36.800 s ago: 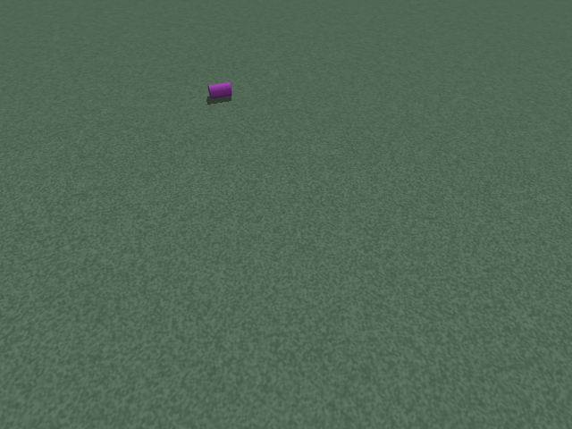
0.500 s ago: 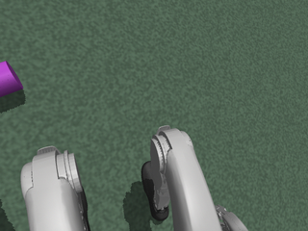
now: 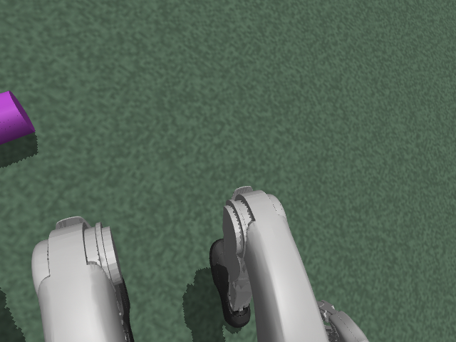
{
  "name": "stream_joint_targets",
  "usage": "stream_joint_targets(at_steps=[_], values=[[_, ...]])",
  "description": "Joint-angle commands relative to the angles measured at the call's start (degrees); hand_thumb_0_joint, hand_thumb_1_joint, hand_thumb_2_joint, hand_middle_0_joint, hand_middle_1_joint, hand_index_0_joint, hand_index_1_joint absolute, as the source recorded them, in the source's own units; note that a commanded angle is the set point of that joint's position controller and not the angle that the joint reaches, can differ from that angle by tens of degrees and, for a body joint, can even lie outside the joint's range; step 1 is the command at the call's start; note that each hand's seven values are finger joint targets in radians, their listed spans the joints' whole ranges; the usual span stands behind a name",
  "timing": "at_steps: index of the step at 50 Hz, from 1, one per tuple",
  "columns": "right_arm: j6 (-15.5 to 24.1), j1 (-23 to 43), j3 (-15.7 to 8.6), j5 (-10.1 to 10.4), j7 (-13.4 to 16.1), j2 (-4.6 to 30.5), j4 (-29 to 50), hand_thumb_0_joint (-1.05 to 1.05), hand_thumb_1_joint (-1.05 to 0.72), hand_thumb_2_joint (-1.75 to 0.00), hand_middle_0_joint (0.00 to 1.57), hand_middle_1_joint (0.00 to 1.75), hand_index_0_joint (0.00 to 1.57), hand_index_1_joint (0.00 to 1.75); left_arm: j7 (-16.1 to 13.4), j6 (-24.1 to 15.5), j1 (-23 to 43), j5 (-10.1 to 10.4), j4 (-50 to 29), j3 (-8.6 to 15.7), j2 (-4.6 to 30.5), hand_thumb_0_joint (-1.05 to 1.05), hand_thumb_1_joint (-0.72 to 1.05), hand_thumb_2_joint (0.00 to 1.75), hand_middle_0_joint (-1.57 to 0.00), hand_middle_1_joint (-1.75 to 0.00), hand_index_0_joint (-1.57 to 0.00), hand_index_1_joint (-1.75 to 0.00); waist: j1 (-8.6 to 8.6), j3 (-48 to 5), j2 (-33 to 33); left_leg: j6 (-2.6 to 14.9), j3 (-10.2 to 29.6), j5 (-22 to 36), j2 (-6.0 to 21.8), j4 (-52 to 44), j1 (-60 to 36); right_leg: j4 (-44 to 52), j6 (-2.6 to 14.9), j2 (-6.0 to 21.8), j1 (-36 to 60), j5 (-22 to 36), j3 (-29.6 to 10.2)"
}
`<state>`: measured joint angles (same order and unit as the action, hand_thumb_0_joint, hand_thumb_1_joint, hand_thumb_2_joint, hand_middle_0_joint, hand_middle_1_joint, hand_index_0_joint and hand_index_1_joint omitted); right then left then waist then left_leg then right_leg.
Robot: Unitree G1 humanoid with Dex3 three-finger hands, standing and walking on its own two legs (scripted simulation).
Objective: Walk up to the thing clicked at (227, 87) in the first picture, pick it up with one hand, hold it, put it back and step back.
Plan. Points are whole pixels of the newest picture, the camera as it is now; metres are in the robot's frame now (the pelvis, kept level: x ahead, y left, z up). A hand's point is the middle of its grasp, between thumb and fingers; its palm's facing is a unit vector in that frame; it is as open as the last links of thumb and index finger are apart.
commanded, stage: rise first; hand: left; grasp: from above
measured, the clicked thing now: out of the picture +0.50 +0.37 -0.28
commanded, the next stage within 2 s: none
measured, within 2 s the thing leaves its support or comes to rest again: neither
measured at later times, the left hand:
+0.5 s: hand out of the picture +0.45 +0.39 -0.16, palm faces -0.38 -0.19 -0.91, open 14.1 cm
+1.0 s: hand out of the picture +0.45 +0.39 -0.17, palm faces -0.38 -0.19 -0.90, open 14.1 cm
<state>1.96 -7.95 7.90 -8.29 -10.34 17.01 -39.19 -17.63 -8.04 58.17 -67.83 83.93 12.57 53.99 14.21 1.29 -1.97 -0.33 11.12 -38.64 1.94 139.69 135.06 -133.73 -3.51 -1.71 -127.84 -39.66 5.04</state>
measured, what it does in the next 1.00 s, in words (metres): stands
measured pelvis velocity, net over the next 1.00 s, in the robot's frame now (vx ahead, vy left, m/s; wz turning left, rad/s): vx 0.00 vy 0.00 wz -0.01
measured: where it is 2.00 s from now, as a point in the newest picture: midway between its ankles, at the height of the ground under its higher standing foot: (178, 313)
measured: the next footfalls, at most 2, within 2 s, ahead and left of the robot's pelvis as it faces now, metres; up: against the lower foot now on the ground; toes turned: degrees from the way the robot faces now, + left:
none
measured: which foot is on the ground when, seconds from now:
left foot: down 0.00-1.00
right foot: down 0.00-1.00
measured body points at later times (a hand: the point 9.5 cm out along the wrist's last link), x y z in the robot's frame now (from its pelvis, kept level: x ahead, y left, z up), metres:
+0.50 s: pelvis +0.00 +0.00 +0.00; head +0.25 +0.10 +0.36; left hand +0.47 +0.40 -0.11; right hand +0.06 -0.27 -0.09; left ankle +0.07 +0.13 -0.29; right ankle +0.10 -0.13 -0.29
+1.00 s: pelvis +0.00 +0.00 +0.00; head +0.25 +0.10 +0.35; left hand +0.47 +0.40 -0.11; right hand +0.06 -0.27 -0.09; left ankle +0.07 +0.13 -0.29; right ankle +0.10 -0.13 -0.29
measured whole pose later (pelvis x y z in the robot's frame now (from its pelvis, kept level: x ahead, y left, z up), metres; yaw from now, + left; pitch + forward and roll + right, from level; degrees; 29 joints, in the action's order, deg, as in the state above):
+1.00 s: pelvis +0.00 +0.00 +0.00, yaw +0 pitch +32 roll -11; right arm 3.1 -7.7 9.1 -9.1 -10.5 17.2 -39.3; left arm -19.5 -8.9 60.0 -69.1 87.5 12.2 55.8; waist 15.1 1.7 -2.4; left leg -0.2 11.6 -38.2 1.8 140.6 135.7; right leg -134.3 -3.7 -1.9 -128.3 -39.1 5.3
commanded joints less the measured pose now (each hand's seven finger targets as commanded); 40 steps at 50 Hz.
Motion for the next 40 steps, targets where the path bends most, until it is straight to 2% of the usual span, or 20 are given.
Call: stream_joint_targets(at_steps=[1, 3, 4, 5, 7, 11, 14, 18, 19, 20, 23, 24, 26, 29, 31, 32, 34, 36, 39, 40], values=[[-0.02, -12.12, -5.01, -0.13, 0.5, 15.24, -0.04, 0.0, -0.89, -0.9, 0.2, 0.3, 0.2, 0.3, -2.39, 0.05, 16.0, 0.34, -8.68, 1.41, 18.33, 0.0, -0.56, 1.0, -0.07, -1.04, -0.07, -1.04, -0.23, -40.33, 23.26, 1.36, -6.37, 11.64, -0.27, -14.46, -32.46, 11.57, 5.04, -1.58, 17.26, 14.3, 6.03], [-0.02, -12.32, -4.97, -0.14, 0.36, 15.28, -0.21, 0.0, -0.89, -0.9, 0.2, 0.3, 0.2, 0.3, -2.27, 0.36, 15.87, -0.29, -7.58, 0.46, 17.1, 0.0, -0.56, 1.0, -0.07, -1.05, -0.07, -1.05, 0.53, -39.74, 23.23, 1.28, -6.12, 11.74, -0.29, -14.68, -33.37, 11.47, 5.14, -1.61, 16.53, 14.39, 6.24], [-0.04, -12.24, -5.14, -0.11, 0.32, 15.18, -0.08, 0.0, -0.89, -0.9, 0.2, 0.3, 0.2, 0.3, -2.27, 0.21, 16.16, 0.18, -8.17, 0.26, 16.43, 0.0, -0.56, 1.0, -0.08, -1.05, -0.07, -1.05, 0.47, -40.12, 22.75, 1.41, -6.31, 11.43, -0.23, -14.29, -32.89, 11.91, 5.05, -1.77, 16.61, 14.26, 6.14], [0.0, -12.38, -5.2, 0.05, 0.5, 15.58, -0.32, 0.0, -0.89, -0.9, 0.2, 0.3, 0.2, 0.3, -2.54, 0.08, 16.0, 0.45, -7.81, 1.15, 17.58, 0.0, -0.56, 1.01, -0.08, -1.04, -0.07, -1.04, 0.23, -40.04, 21.81, 1.44, -6.06, 11.14, -0.34, -14.49, -32.42, 11.75, 5.03, -1.58, 16.41, 13.89, 6.2], [0.09, -11.95, -4.89, -0.14, 0.48, 15.18, -0.35, 0.0, -0.89, -0.9, 0.2, 0.3, 0.2, 0.3, -2.31, 0.17, 15.84, -0.09, -6.3, 0.12, 17.08, 0.0, -0.57, 1.01, -0.08, -1.05, -0.07, -1.05, 0.69, -38.11, 21.56, 1.59, -6.46, 9.69, -0.42, -14.28, -31.25, 12.2, 5.0, -1.66, 16.53, 12.95, 5.95], [0.32, -11.44, -4.65, -0.2, 0.67, 15.21, -0.33, 0.0, -0.89, -0.9, 0.2, 0.3, 0.2, 0.3, -2.66, -0.34, 16.62, -0.1, -6.25, 0.12, 17.96, 0.0, -0.56, 1.0, -0.07, -1.05, -0.07, -1.05, 0.55, -38.17, 20.85, 1.74, -6.45, 8.5, -0.34, -13.85, -30.42, 12.32, 4.98, -1.81, 16.24, 11.86, 5.94], [0.71, -12.2, -4.62, -0.49, 0.66, 15.39, -0.56, 0.0, -0.89, -0.89, 0.2, 0.3, 0.2, 0.3, -2.96, -0.56, 17.96, -0.29, -6.5, -0.15, 17.59, 0.0, -0.55, 0.99, -0.08, -1.05, -0.08, -1.05, 1.48, -37.71, 21.47, 1.57, -6.15, 8.5, -0.29, -13.99, -30.94, 12.24, 4.92, -1.79, 15.99, 11.96, 6.24], [0.92, -12.21, -4.55, -0.61, 0.72, 15.89, -0.28, 0.0, -0.89, -0.9, 0.2, 0.3, 0.2, 0.3, -3.01, -0.43, 17.64, -0.41, -7.25, 0.97, 19.16, 0.0, -0.55, 1.0, -0.09, -1.03, -0.08, -1.04, 1.04, -39.73, 22.9, 1.36, -6.01, 11.0, -0.17, -13.72, -33.14, 11.47, 4.87, -1.59, 16.53, 13.9, 6.32], [0.87, -11.86, -4.54, -0.46, 0.76, 15.77, -0.26, 0.0, -0.89, -0.9, 0.2, 0.3, 0.2, 0.3, -3.11, -0.46, 17.73, -0.39, -8.23, 1.46, 20.45, 0.0, -0.55, 1.0, -0.08, -1.04, -0.08, -1.04, 0.05, -40.71, 24.13, 1.27, -6.11, 11.33, -0.18, -13.89, -33.2, 11.16, 5.02, -1.6, 16.53, 14.02, 6.25], [0.8, -11.94, -4.64, -0.59, 0.7, 15.75, -0.14, 0.0, -0.89, -0.9, 0.2, 0.3, 0.2, 0.3, -3.28, -0.27, 16.74, -0.29, -7.76, 1.84, 19.97, 0.0, -0.56, 1.0, -0.08, -1.04, -0.07, -1.04, -0.17, -41.29, 24.25, 1.26, -6.37, 11.73, -0.26, -13.8, -33.72, 11.27, 4.96, -1.58, 16.92, 14.31, 6.14], [0.71, -11.98, -5.03, -0.35, 0.51, 15.7, -0.21, 0.0, -0.89, -0.89, 0.2, 0.3, 0.2, 0.3, -2.9, 0.38, 16.54, -0.14, -8.51, 0.77, 18.16, 0.0, -0.56, 0.99, -0.07, -1.04, -0.07, -1.04, -0.04, -40.72, 25.4, 0.92, -5.6, 11.74, -0.11, -14.84, -35.3, 10.51, 5.29, -1.44, 14.36, 13.96, 6.5], [0.71, -12.48, -5.18, -0.28, 0.38, 15.78, -0.24, 0.0, -0.89, -0.89, 0.2, 0.3, 0.2, 0.3, -2.67, 0.63, 16.11, -0.08, -7.21, 0.26, 17.41, 0.0, -0.56, 1.0, -0.07, -1.03, -0.07, -1.03, 0.83, -39.59, 24.81, 1.09, -5.82, 11.91, -0.19, -14.38, -34.45, 10.9, 5.16, -1.43, 14.74, 14.3, 6.34], [0.6, -12.55, -5.18, -0.12, 0.26, 15.53, -0.22, 0.0, -0.89, -0.89, 0.2, 0.3, 0.2, 0.3, -2.19, 0.8, 14.8, 0.21, -7.66, 0.19, 17.23, 0.0, -0.56, 1.0, -0.08, -1.03, -0.07, -1.04, 0.51, -39.04, 22.39, 1.49, -6.22, 12.04, -0.25, -13.84, -32.97, 11.7, 4.96, -1.65, 16.01, 14.68, 6.1], [0.47, -12.52, -5.32, -0.16, 0.07, 15.36, -0.32, 0.0, -0.89, -0.89, 0.2, 0.3, 0.2, 0.3, -1.7, 0.61, 15.02, 0.51, -9.6, 0.74, 17.51, 0.0, -0.55, 0.99, -0.08, -1.04, -0.08, -1.04, -0.21, -41.2, 23.57, 1.28, -6.23, 12.5, -0.28, -14.27, -34.17, 11.32, 5.04, -1.55, 16.89, 14.9, 6.08], [0.34, -12.49, -5.3, 0.05, 0.02, 15.49, -0.13, 0.0, -0.89, -0.89, 0.2, 0.3, 0.2, 0.3, -1.73, 0.3, 16.74, 0.68, -10.85, 0.29, 17.05, 0.0, -0.55, 0.99, -0.07, -1.03, -0.07, -1.03, 0.21, -40.99, 24.96, 1.06, -5.78, 12.28, -0.27, -14.8, -34.25, 10.86, 5.21, -1.37, 15.84, 14.63, 6.32], [0.35, -12.71, -5.18, -0.06, -0.14, 15.17, -0.3, 0.0, -0.89, -0.89, 0.2, 0.3, 0.2, 0.3, -1.44, 0.46, 14.78, 0.41, -8.24, -0.55, 15.33, 0.0, -0.56, 1.0, -0.07, -1.04, -0.07, -1.04, 1.1, -39.47, 23.03, 1.24, -5.79, 11.99, -0.3, -14.42, -33.2, 11.21, 5.09, -1.54, 16.22, 14.6, 6.34], [0.39, -12.94, -5.17, 0.07, -0.09, 15.64, -0.09, 0.0, -0.88, -0.89, 0.2, 0.3, 0.2, 0.3, -1.64, 0.07, 15.46, 0.68, -7.85, 0.2, 16.59, 0.0, -0.56, 1.0, -0.07, -1.03, -0.07, -1.03, 1.29, -38.04, 20.18, 1.64, -5.8, 10.49, -0.36, -14.11, -30.95, 12.01, 4.93, -1.59, 15.95, 13.43, 6.25], [0.43, -12.13, -4.66, 0.03, 0.0, 15.35, -0.27, 0.0, -0.89, -0.89, 0.2, 0.3, 0.2, 0.3, -1.89, -0.53, 16.02, 0.43, -7.82, 0.1, 17.26, 0.0, -0.56, 1.0, -0.07, -1.03, -0.07, -1.03, 0.57, -38.26, 21.16, 1.59, -6.13, 9.91, -0.44, -13.96, -30.77, 11.78, 5.07, -1.63, 16.15, 12.87, 6.05], [0.6, -11.87, -4.46, -0.31, 0.11, 15.63, -0.22, 0.0, -0.88, -0.89, 0.2, 0.3, 0.2, 0.3, -2.69, -1.01, 18.08, -0.27, -8.29, 0.69, 18.49, 0.0, -0.56, 1.0, -0.08, -1.03, -0.07, -1.03, 0.64, -38.61, 23.07, 1.27, -5.94, 8.99, -0.44, -14.56, -31.91, 11.38, 5.18, -1.6, 15.49, 11.94, 6.32], [0.66, -11.47, -4.4, -0.31, 0.12, 15.59, -0.18, 0.0, -0.88, -0.89, 0.2, 0.3, 0.2, 0.3, -3.0, -0.96, 17.03, -0.45, -5.97, 0.37, 18.06, 0.0, -0.55, 0.99, -0.07, -1.04, -0.07, -1.04, 0.78, -37.5, 23.03, 1.25, -5.75, 8.25, -0.4, -14.68, -31.45, 11.14, 5.27, -1.65, 14.6, 11.33, 6.48]])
